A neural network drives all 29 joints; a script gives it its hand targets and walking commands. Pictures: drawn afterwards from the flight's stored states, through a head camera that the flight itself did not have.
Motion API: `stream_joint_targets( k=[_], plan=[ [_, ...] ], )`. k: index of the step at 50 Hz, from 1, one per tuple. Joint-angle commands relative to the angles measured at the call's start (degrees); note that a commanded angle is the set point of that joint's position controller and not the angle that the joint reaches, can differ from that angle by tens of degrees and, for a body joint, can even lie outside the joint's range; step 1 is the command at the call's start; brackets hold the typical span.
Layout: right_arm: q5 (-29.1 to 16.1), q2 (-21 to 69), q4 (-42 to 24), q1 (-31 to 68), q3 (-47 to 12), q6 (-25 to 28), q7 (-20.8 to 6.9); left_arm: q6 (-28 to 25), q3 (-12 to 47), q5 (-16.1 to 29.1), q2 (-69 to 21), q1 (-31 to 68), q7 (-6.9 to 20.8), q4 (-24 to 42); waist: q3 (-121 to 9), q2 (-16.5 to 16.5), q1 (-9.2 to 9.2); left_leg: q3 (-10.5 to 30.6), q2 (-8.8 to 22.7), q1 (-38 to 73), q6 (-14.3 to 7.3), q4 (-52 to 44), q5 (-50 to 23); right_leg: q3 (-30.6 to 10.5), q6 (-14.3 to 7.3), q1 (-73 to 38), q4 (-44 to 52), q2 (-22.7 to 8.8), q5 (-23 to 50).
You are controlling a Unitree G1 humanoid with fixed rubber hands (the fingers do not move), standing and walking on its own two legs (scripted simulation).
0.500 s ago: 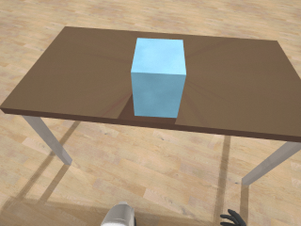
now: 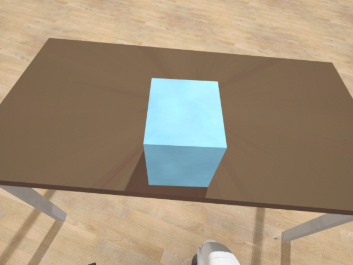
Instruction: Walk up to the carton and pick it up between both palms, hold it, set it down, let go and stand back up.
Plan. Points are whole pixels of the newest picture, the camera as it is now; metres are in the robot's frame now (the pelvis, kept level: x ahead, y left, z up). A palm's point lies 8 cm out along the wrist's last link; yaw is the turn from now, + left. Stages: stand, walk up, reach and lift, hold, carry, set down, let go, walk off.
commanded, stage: walk up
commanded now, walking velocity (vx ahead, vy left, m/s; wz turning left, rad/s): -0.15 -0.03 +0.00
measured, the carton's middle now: (181, 135) +0.42 +0.00 -0.01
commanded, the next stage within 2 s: none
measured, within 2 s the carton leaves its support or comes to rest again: neither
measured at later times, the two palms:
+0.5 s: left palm out of the picture +0.00 +0.18 -0.13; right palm out of the picture -0.07 -0.29 -0.16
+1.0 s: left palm out of the picture -0.10 +0.20 -0.15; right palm out of the picture -0.19 -0.20 -0.13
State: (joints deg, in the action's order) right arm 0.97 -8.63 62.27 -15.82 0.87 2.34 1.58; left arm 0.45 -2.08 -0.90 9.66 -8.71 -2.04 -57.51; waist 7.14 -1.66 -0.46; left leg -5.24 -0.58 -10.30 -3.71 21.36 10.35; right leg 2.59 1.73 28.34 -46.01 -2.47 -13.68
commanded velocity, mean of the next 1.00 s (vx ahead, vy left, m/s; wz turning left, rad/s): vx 0.00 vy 0.01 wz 0.00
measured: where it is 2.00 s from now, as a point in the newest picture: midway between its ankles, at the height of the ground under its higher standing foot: outside the picture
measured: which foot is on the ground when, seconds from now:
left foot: down 0.00-0.14, up 0.16-0.64, down 0.66-1.00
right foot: up 0.00-0.10, down 0.12-0.68, up 0.70-1.00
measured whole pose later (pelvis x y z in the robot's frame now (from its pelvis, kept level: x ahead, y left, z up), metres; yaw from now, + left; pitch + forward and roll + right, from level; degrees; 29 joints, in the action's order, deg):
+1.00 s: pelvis -0.08 -0.02 +0.00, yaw -1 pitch +3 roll -3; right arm 1.4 -3.7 65.4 -28.2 0.8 3.2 2.7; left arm 1.2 -2.9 -1.1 9.9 -18.8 0.5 -65.3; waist -2.2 0.6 -2.1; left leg -6.2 -0.6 -4.5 -4.7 15.5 14.4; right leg 2.5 3.3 22.1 -46.3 -4.0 -16.9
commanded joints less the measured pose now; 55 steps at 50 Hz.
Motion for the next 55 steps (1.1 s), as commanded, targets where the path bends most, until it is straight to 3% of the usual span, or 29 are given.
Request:
stream_joint_targets(
  k=[1, 5, 7, 8, 9, 11, 15, 18, 19, 22, 24, 25, 27, 30, 31, 32, 33, 34, 35, 37, 39, 40, 41, 44, 45, 49, 52, 53, 55],
  plan=[
    [0.7, -11.3, -3.0, -3.1, 2.6, -1.1, 1.3, 0.9, -0.4, 0.4, 3.6, -8.0, -0.9, 0.4, -9.4, 7.1, 0.53, 8.9, 19.4, 5.7, -8.2, 4.2, -50.5, -1.8, -0.7, -5.1, 2.4, -0.1, -4.0],
    [0.1, -9.9, -4.2, -1.3, 2.8, -2.7, 1.4, 0.0, -1.4, 0.0, 5.5, -9.7, -1.2, -0.2, -8.2, 4.4, 1.10, 8.0, 15.9, -3.0, -3.1, 11.6, -25.7, -4.1, -1.9, -17.7, 21.4, -3.3, 10.6],
    [-1.6, -4.0, -3.1, -8.7, 2.0, -3.9, 1.9, -0.8, -2.4, -0.2, 10.4, -7.1, -0.9, 2.0, -10.1, -16.8, -1.16, -0.3, 2.2, -15.4, 3.6, 29.9, 23.1, -16.5, -8.6, -27.0, 22.2, -20.8, 56.9],
    [-1.8, -5.1, -3.8, -6.0, 2.5, -5.4, 2.5, -0.7, -2.5, 0.3, 10.4, -8.9, -0.9, 1.5, -10.7, -15.8, 2.22, 3.0, -1.1, -13.5, 3.8, 37.8, 29.6, -19.4, -13.2, -20.1, 25.1, -23.6, 54.0],
    [-1.0, -7.3, -3.5, -3.2, 3.2, -6.6, 2.4, -0.3, -2.4, -0.3, 8.2, -8.9, -0.8, 1.7, -8.0, -9.8, 3.08, 7.0, -0.7, -13.0, 3.9, 43.3, 26.7, -19.0, -13.4, -14.1, 28.2, -22.4, 43.4],
    [-0.6, -6.8, -3.2, -3.0, 3.8, -7.7, 0.8, 0.7, -1.8, -0.1, 8.3, -2.8, -0.7, 3.6, -8.3, -2.4, -1.28, 10.1, -1.5, -13.7, 4.0, 46.5, 19.3, -10.7, -9.8, -12.6, 28.0, -14.2, 29.2],
    [0.1, -5.5, -2.5, -3.9, 3.8, -8.1, 1.0, 0.3, -1.7, 0.6, 8.9, -2.7, -0.7, 4.7, -9.3, -1.2, -1.37, 10.8, -4.1, -15.9, 5.4, 50.1, 12.5, -10.4, -5.7, -16.2, 29.9, -10.9, 13.7],
    [0.1, -5.0, 0.2, -7.3, 3.6, -7.7, 0.1, -1.1, -0.1, 0.4, 4.2, -5.2, 0.0, 2.2, -11.7, -8.8, -1.93, 9.4, -3.8, -14.7, 5.5, 41.8, 9.3, -12.4, -4.2, -20.9, 36.7, -7.4, -8.4],
    [0.5, -7.2, -0.3, -7.5, 4.3, -8.1, 0.1, -1.3, -1.2, 0.6, 7.6, -5.0, 0.1, 2.8, -9.6, -11.0, -1.16, 8.9, -3.2, -15.5, 6.1, 42.2, 8.5, -14.2, -4.3, -19.7, 38.2, -10.3, -13.3],
    [0.5, -4.1, -0.3, -5.6, 2.7, -7.0, -0.1, -1.0, -0.4, 0.6, 6.8, -2.9, -0.6, 1.5, -7.9, -10.1, -2.08, 6.4, -2.0, -10.3, 5.8, 28.3, 14.6, -10.4, -6.8, -16.9, 38.6, -6.8, -14.7],
    [0.1, -5.2, 1.3, -7.3, 2.7, -7.0, 0.4, -0.7, -0.8, 0.5, 6.9, -5.6, -0.4, 0.5, -9.6, -9.1, -0.10, 2.8, -2.6, -7.2, 4.9, 23.0, 17.2, -12.0, -6.2, -18.0, 40.2, -8.2, -17.6],
    [-0.1, -5.7, 2.1, -7.2, 2.6, -7.0, 0.5, -0.9, -0.5, 0.2, 6.5, -7.9, -0.5, -0.1, -6.9, -3.3, 0.35, 3.8, -2.4, -6.4, 3.4, 21.1, 17.6, -15.9, -6.3, -15.4, 41.7, -10.4, -17.7],
    [-0.3, -2.0, 3.9, -11.9, 1.5, -6.3, 0.5, -0.2, -1.2, 0.3, 8.9, -7.7, -0.5, -0.8, -9.3, -4.7, -0.54, 1.0, -1.6, -3.4, 2.8, 14.7, 19.2, -13.7, -8.2, -16.3, 41.1, -10.2, -16.3],
    [0.1, -3.0, 5.7, -18.1, 1.2, -5.2, 0.7, 0.9, -1.6, 0.7, 8.8, -6.2, -0.4, -0.8, -7.0, -3.2, -2.32, -0.7, -1.5, 3.8, 0.1, 1.6, 15.5, -14.1, -6.4, -11.3, 42.6, -8.6, -15.2],
    [0.1, -3.6, 6.9, -22.6, 1.5, -4.8, 0.6, 1.3, -1.9, 1.3, 8.4, -7.0, -0.5, -0.9, -5.8, -4.7, -3.33, -2.3, -1.5, 8.9, -0.9, -6.8, 9.0, -10.4, -2.9, -7.4, 42.0, -6.1, -13.6],
    [0.3, -3.5, 8.7, -25.6, 1.1, -4.3, 0.6, 1.5, -1.4, 1.6, 6.3, -6.2, -0.3, -0.9, -3.6, 3.0, -3.79, 0.9, 0.7, 9.3, -2.3, -12.2, 9.2, -7.5, -0.6, -5.1, 37.8, -3.4, -12.2],
    [0.0, -3.8, 8.5, -25.1, 1.4, -3.9, 0.8, 2.0, -1.4, 2.8, 4.6, -10.7, 0.0, -2.9, -7.2, 15.9, -2.73, 14.5, 11.1, 8.0, -5.0, -18.1, 20.4, -4.7, -0.2, -4.6, 20.0, -0.1, -14.2],
    [0.2, -4.2, 5.0, -16.9, 0.6, -3.6, 1.1, 2.8, -1.4, 3.0, 3.5, -11.2, -0.1, -3.1, 0.9, 21.9, 0.17, 24.5, 19.9, -7.6, -6.4, -22.4, 34.4, 1.7, -0.4, -3.3, 8.9, 5.3, -11.5],
    [-0.1, -3.9, 3.0, -10.1, 0.0, -3.4, 1.5, 3.3, -1.8, 1.6, 4.4, -7.5, 0.0, -2.5, 7.8, 21.6, 0.16, 26.5, 22.9, -23.3, -7.6, -25.0, 41.1, -1.4, -1.4, -6.4, 0.9, 3.9, -9.4],
    [0.1, -4.6, 0.0, -0.8, -0.1, -2.2, 1.7, 3.3, -2.1, 0.9, 3.5, -12.4, 1.4, -4.9, 7.5, 3.8, 6.67, 15.0, 16.3, -20.6, -3.9, -22.2, 25.1, -4.9, -2.1, -5.1, -7.3, 5.8, -2.7],
    [-0.1, -6.0, 0.3, -5.2, 0.1, -0.8, 1.9, 2.6, -1.4, -1.1, 0.1, -12.4, 2.0, -6.4, 4.1, 0.2, 4.47, 10.2, 13.0, -14.7, -0.3, -17.9, 16.7, -3.0, -1.6, -5.3, -7.6, 4.2, 1.4],
    [-0.5, -6.6, 1.2, -9.4, 0.4, -0.6, 1.5, 2.1, -1.1, -1.6, -0.1, -12.1, 2.0, -6.2, 1.5, 0.0, 2.59, 12.2, 12.9, -11.2, 0.2, -17.4, 19.3, -3.0, -1.0, -4.6, -8.3, 3.5, 1.9],
    [-0.2, -9.8, 1.8, -13.2, 2.1, -0.1, 0.7, 1.6, -1.5, -0.7, 0.9, -10.1, 2.5, -4.4, -2.2, 10.2, 0.05, 16.5, 16.1, 1.6, -1.1, -20.0, 30.7, 0.9, 0.3, 6.1, -12.9, 2.9, -0.2],
    [-0.4, -1.3, 4.6, -19.5, 0.8, -0.2, 1.1, -0.7, -2.1, -0.8, 5.8, 0.5, 2.7, 0.1, 0.8, 12.0, -4.44, 17.4, 16.7, 9.8, -3.7, -17.7, 26.5, -0.7, 2.1, 14.4, -5.4, -0.9, -2.9],
    [0.1, 0.4, 5.7, -22.5, 0.5, 0.1, 1.5, -1.2, -1.9, -0.6, 4.9, 1.8, 2.7, 0.2, 2.9, 6.5, -4.50, 17.2, 16.7, 9.0, -3.9, -16.9, 20.8, -0.5, 2.2, 14.0, -3.2, -1.5, -2.3],
    [0.6, -3.4, 5.7, -23.8, 1.4, 1.2, 1.6, -2.3, 0.0, -0.1, -0.3, 1.3, 2.5, -0.2, -1.2, 10.4, -4.92, 12.4, 12.9, 11.7, -4.2, -11.7, 4.1, 4.1, 1.7, 6.5, 4.3, -0.4, -5.2],
    [1.0, -4.1, 5.7, -22.1, 1.7, 1.9, 1.4, -2.5, 0.3, 0.5, -1.5, -1.4, 2.1, -0.8, -0.1, 12.4, -2.34, 12.1, 14.5, 13.4, -6.0, -8.5, -5.4, 5.3, 0.6, 5.8, 8.4, -0.6, -10.6],
    [0.7, -2.3, 5.9, -23.9, 1.5, 2.1, 1.3, -2.8, 0.1, 0.2, -0.6, 1.3, 2.0, -0.2, -0.1, 7.6, -4.08, 12.7, 15.1, 11.0, -6.3, -8.6, -10.3, 4.3, 0.2, 3.7, 8.2, -0.8, -10.0],
    [0.7, -1.7, 7.0, -23.2, 0.9, 2.0, 1.3, -3.2, -0.3, 0.4, -0.2, -0.3, 1.7, 0.0, -0.7, 6.2, -1.57, 12.7, 15.7, 12.1, -7.0, -5.6, -17.9, 5.4, -1.0, 0.3, 12.0, 0.0, -8.4]
  ],
)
